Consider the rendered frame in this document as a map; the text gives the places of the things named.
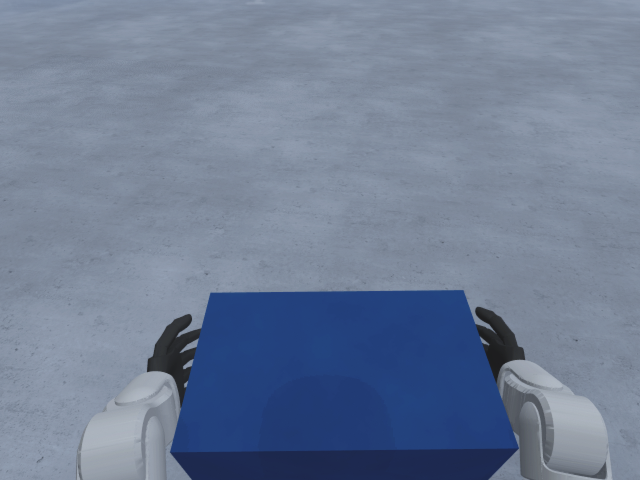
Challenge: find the left robot forearm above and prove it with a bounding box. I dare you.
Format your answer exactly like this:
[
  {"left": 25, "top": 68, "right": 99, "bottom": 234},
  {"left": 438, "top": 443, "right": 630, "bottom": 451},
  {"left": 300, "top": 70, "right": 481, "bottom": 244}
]
[{"left": 76, "top": 371, "right": 181, "bottom": 480}]

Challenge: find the carton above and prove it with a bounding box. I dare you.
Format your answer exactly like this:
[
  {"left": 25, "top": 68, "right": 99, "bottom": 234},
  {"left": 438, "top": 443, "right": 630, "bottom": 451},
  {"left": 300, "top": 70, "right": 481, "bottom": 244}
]
[{"left": 170, "top": 290, "right": 519, "bottom": 480}]

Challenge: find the left robot hand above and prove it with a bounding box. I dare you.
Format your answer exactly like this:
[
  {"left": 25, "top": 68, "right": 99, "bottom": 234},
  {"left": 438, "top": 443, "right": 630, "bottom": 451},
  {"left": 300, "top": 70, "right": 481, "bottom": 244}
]
[{"left": 147, "top": 314, "right": 201, "bottom": 409}]

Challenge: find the right robot forearm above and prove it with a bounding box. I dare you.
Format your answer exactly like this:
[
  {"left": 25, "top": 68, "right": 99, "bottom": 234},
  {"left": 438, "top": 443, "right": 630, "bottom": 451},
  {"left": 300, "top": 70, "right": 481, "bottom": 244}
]
[{"left": 497, "top": 360, "right": 613, "bottom": 480}]

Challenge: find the right robot hand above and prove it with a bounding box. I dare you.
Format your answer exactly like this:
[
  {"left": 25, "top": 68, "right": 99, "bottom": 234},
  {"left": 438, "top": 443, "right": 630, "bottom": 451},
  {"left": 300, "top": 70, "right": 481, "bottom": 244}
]
[{"left": 475, "top": 307, "right": 525, "bottom": 384}]

